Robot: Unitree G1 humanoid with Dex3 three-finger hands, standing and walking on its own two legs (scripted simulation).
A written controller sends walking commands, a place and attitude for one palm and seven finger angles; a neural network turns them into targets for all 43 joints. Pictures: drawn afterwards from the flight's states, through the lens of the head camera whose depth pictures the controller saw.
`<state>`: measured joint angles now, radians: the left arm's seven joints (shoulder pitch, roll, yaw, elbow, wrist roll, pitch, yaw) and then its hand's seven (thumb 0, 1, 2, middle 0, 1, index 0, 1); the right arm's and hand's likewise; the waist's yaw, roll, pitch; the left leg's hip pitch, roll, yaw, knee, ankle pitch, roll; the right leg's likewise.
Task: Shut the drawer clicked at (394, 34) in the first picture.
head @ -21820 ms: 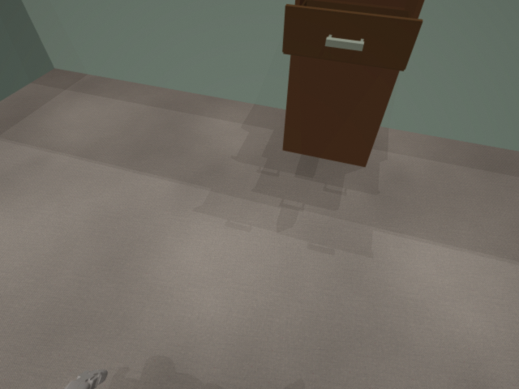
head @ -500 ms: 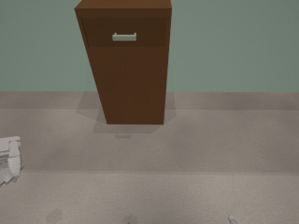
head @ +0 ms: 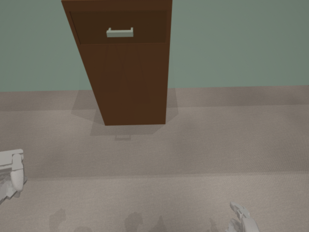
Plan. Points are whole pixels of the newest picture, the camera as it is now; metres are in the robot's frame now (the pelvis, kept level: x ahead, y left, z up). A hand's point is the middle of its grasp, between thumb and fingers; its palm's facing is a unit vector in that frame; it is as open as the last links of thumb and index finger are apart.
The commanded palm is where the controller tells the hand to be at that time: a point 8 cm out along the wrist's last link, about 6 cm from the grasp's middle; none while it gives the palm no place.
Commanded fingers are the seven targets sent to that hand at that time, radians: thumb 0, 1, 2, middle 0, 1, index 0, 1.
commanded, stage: stop stepping back and stand still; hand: left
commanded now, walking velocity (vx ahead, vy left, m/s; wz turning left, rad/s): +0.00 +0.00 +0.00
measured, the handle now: (120, 31) +0.97 +0.22 +0.04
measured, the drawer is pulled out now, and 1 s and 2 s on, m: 0.00 0.00 0.00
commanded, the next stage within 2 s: let the arm hang, fingers relaxed in 0.24 s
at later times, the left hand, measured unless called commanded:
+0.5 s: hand (58, 223) +0.15 +0.25 -0.05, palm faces +0.07 -0.90 -0.44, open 3.1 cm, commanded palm none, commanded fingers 0.00 0.90 0.90 -1.04 -1.21 -1.04 -1.21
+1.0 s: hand out of the picture -0.06 +0.23 -0.16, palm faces +0.00 -0.96 -0.28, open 6.2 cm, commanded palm none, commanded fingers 0.00 0.90 0.90 -0.20 -0.30 -0.20 -0.30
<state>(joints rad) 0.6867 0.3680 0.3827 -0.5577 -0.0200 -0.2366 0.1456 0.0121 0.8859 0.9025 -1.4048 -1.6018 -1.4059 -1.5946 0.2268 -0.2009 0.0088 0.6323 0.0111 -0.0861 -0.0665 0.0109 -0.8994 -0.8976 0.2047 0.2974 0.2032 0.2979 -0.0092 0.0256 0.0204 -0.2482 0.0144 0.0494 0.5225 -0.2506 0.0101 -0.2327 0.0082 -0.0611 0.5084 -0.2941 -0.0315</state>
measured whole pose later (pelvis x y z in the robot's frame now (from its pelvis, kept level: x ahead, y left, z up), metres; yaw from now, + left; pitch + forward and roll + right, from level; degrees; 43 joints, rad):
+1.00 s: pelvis -0.04 +0.02 +0.01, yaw +0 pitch -1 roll +0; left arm 0.30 0.23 0.00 1.11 0.01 0.02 0.01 0.01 0.91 0.90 -0.41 -0.55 -0.41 -0.54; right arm 0.31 -0.20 0.00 1.09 -0.01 0.03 -0.01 0.01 -0.90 -0.90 0.20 0.30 0.20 0.30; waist 0.00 0.04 0.04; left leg -0.22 -0.01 0.05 0.42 -0.18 0.03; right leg -0.21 -0.01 -0.06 0.42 -0.19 -0.01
